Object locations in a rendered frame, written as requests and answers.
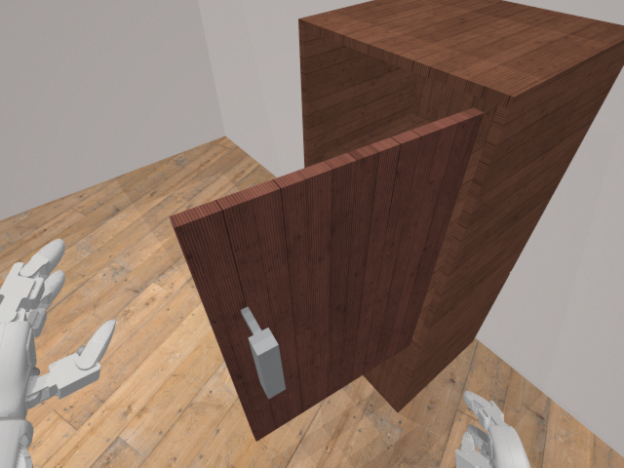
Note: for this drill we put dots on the robot left forearm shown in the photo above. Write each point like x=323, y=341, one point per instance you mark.
x=16, y=435

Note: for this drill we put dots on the cupboard door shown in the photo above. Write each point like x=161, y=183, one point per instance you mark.
x=335, y=259

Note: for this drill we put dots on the right robot hand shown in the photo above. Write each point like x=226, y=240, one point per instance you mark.
x=501, y=447

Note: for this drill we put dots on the left robot hand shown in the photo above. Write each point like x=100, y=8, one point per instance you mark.
x=26, y=294

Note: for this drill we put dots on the handle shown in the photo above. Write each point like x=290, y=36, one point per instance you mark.
x=266, y=355

